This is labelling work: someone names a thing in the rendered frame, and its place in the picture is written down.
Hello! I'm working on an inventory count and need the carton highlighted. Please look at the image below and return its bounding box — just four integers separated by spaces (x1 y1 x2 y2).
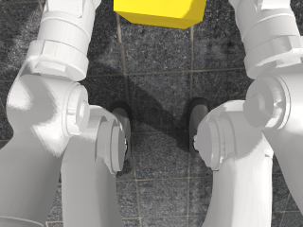
113 0 206 29

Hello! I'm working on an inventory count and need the robot right forearm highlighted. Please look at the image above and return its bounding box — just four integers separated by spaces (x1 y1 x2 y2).
228 0 303 79

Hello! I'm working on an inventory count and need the robot left forearm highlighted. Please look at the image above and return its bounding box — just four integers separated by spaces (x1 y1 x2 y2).
6 0 101 123

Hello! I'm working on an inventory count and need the left robot upper arm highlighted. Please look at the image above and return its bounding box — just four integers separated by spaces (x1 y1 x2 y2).
0 74 90 227

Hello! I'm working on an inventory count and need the robot right shin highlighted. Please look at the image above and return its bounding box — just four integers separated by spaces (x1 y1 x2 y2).
193 99 274 160

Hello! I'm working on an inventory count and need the right robot upper arm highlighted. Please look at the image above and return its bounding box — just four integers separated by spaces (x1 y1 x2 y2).
242 71 303 216

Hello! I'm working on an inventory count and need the robot right foot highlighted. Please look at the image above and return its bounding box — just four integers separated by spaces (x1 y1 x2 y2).
186 97 210 158

